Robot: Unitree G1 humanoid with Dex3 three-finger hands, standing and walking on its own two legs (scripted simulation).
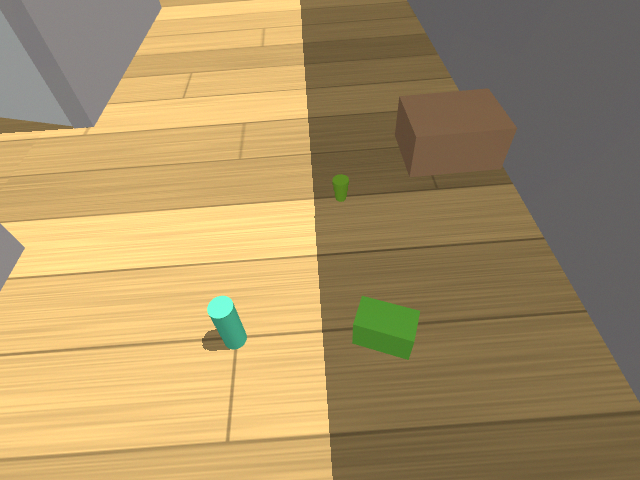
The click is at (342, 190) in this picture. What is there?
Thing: tapered cup
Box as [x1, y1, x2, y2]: [332, 174, 348, 201]
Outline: 339,174 333,177 332,182 334,186 336,199 342,201 345,199 348,178 345,175
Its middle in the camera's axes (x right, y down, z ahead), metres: +0.10 -0.21 +1.75
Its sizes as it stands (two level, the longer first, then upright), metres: 0.074 0.074 0.114
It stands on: the floor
